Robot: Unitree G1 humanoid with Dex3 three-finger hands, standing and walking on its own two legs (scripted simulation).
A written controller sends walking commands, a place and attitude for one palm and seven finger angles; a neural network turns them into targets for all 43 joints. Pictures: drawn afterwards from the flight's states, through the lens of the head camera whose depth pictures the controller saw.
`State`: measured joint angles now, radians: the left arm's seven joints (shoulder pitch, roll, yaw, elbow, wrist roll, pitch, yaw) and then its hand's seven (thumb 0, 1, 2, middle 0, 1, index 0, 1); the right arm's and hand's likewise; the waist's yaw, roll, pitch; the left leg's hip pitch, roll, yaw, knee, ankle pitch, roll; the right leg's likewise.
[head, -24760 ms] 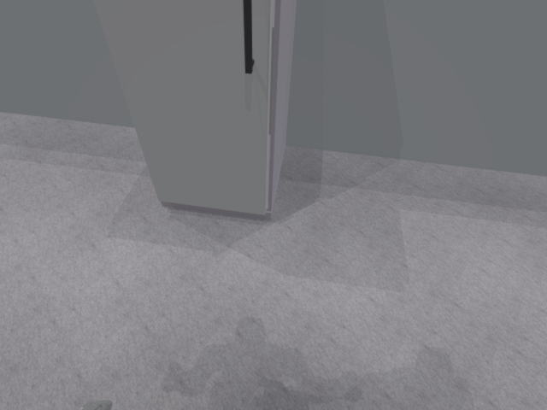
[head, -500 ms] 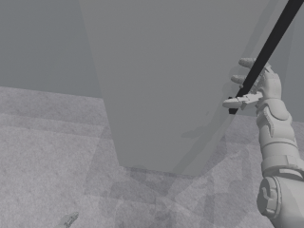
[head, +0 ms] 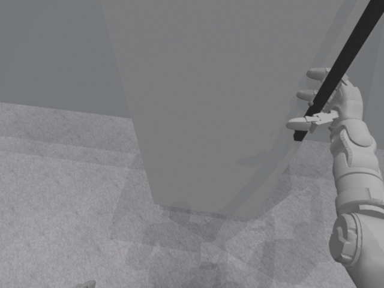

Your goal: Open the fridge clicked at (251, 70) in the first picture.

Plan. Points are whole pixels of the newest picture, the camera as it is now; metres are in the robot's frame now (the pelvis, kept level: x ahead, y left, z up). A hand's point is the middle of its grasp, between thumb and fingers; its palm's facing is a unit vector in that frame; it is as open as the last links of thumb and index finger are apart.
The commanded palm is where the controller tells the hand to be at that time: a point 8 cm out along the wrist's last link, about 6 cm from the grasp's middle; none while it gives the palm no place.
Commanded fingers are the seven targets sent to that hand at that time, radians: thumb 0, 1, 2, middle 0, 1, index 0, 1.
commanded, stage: grip the handle and tug to test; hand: right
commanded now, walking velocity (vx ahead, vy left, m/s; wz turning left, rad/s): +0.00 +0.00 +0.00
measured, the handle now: (342, 52) +0.51 -0.20 +0.25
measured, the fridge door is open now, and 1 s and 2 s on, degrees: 0 0 16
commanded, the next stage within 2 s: pull the door a little, standing still in 1.30 s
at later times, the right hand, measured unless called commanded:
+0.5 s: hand (314, 104) +0.47 -0.18 +0.16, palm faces +0.03 +1.00 +0.00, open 6.4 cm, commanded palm +0.44 -0.22 +0.16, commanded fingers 0.00 -0.90 -0.90 0.45 1.40 0.45 1.40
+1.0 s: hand (309, 104) +0.46 -0.17 +0.16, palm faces +0.03 +1.00 +0.01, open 4.9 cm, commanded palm +0.42 -0.22 +0.16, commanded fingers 0.00 -0.90 -0.90 0.45 1.40 0.45 1.40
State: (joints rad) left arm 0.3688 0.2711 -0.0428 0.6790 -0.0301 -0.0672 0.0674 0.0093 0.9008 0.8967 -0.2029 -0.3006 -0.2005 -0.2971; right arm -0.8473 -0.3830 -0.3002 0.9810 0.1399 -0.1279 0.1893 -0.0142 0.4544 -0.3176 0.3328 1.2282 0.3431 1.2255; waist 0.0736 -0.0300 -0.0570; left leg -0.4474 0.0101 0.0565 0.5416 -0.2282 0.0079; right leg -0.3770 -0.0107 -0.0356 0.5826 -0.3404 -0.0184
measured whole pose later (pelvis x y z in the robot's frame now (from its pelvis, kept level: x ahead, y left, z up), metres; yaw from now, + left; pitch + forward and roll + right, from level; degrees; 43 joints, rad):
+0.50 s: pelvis +0.00 +0.00 +0.00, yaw +0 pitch +8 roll +1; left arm 0.35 0.27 -0.04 0.66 -0.03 -0.07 0.07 0.01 0.90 0.90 -0.20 -0.30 -0.20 -0.30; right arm -0.82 -0.38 -0.29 0.93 0.15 -0.10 0.18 0.00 -0.55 -0.75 0.41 1.35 0.42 1.35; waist 0.07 -0.03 -0.06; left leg -0.44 0.01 0.05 0.53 -0.23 0.00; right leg -0.37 -0.01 -0.04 0.58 -0.35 -0.02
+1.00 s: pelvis +0.01 +0.00 +0.00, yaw +1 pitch +7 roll +1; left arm 0.34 0.26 -0.04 0.65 -0.03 -0.04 0.06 0.01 0.90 0.90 -0.20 -0.30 -0.20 -0.30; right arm -0.71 -0.34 -0.31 0.78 0.15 -0.05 0.16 0.02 -0.83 -0.83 0.43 1.40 0.45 1.40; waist 0.06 -0.04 -0.07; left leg -0.39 0.00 0.03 0.50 -0.22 0.01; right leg -0.30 -0.02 -0.06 0.53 -0.34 -0.02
